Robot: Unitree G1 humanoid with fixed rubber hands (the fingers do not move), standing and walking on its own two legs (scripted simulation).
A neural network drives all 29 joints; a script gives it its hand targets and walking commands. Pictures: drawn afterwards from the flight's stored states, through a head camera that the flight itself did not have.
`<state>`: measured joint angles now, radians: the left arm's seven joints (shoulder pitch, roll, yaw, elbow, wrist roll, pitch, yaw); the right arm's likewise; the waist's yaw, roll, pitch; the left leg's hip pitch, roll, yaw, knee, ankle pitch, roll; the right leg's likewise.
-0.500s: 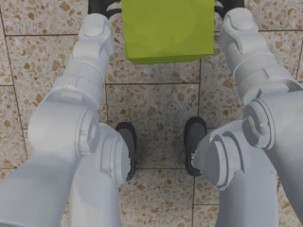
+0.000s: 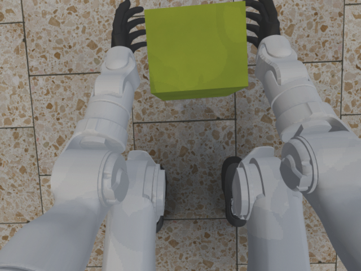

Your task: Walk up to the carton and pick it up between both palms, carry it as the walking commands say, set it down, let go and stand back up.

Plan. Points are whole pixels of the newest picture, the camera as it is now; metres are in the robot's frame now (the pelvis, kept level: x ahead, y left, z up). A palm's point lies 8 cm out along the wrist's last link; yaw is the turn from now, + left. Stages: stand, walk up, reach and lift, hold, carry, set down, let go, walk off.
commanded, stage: reach and lift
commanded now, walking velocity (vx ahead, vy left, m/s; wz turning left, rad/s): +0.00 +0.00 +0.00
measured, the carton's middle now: (194, 62) +0.50 -0.02 -0.22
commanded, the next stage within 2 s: none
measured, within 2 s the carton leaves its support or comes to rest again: neither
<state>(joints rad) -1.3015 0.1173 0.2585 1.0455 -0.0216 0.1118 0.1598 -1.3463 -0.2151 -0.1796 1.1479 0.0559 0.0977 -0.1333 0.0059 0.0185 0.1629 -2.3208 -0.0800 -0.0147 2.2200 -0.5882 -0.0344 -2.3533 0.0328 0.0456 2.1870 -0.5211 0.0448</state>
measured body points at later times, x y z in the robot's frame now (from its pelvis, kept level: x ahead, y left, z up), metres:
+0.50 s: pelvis +0.00 -0.01 +0.03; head +0.33 -0.02 +0.33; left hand +0.53 +0.11 -0.10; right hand +0.53 -0.15 -0.11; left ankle +0.10 +0.12 -0.33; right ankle +0.12 -0.13 -0.33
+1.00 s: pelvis +0.00 -0.01 +0.07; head +0.29 -0.02 +0.42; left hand +0.51 +0.11 -0.02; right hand +0.51 -0.15 -0.03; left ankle +0.10 +0.12 -0.33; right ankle +0.12 -0.13 -0.33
